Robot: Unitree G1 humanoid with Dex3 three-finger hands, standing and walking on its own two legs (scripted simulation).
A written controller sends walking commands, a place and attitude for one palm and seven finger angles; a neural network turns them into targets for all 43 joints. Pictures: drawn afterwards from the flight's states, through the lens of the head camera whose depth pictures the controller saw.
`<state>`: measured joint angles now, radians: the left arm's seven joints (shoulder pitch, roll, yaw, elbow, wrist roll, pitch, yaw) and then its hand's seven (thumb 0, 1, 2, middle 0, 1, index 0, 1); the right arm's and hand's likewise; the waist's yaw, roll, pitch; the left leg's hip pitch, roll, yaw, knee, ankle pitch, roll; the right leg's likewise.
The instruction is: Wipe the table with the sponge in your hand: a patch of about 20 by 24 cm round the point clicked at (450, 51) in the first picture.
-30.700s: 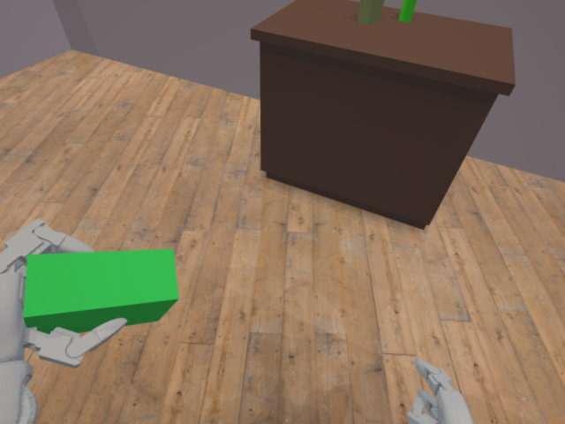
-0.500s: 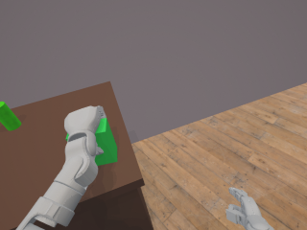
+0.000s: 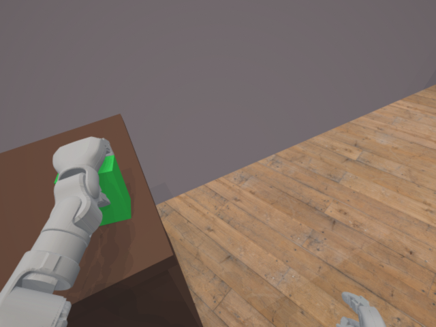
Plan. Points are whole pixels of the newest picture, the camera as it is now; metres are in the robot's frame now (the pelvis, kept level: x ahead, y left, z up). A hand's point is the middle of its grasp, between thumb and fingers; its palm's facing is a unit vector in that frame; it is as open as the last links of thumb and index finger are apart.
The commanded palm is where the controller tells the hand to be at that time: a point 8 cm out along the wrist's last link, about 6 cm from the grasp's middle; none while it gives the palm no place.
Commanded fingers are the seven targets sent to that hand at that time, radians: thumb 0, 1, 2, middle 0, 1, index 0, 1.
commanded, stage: wipe forward along the third lane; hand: left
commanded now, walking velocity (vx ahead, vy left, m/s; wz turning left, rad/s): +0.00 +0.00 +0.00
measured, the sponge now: (101, 201) +0.35 +0.28 +0.07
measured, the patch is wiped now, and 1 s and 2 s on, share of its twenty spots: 1.00 1.00 1.00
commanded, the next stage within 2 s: wipe back along the third lane in 0.66 s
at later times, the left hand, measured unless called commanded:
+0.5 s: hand (90, 163) +0.40 +0.30 +0.13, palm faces -0.06 -0.03 -1.00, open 10.1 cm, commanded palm +0.39 +0.32 +0.16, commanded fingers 0.00 0.10 1.30 -1.20 -1.60 -1.20 -1.60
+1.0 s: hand (84, 157) +0.42 +0.32 +0.13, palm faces +0.00 -0.05 -1.00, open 10.1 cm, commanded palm +0.38 +0.32 +0.16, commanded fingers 0.00 0.10 1.30 -1.20 -1.60 -1.20 -1.60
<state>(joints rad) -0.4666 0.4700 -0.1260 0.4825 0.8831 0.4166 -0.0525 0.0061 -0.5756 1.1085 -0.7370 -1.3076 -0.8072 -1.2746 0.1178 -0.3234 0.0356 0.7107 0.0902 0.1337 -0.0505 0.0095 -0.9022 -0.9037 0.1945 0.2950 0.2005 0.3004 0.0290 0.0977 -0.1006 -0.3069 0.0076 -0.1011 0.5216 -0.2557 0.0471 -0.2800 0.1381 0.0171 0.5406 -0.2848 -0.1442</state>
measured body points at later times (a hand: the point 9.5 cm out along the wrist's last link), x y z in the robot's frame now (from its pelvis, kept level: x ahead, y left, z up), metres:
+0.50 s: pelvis +0.00 +0.01 +0.00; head +0.00 -0.04 +0.45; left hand +0.40 +0.29 +0.19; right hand +0.14 -0.25 -0.13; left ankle +0.02 +0.17 -0.73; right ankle -0.01 -0.02 -0.73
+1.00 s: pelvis +0.02 +0.05 +0.00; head +0.01 +0.01 +0.45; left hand +0.42 +0.32 +0.18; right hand +0.13 -0.22 -0.13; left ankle +0.02 +0.18 -0.73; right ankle -0.01 -0.02 -0.73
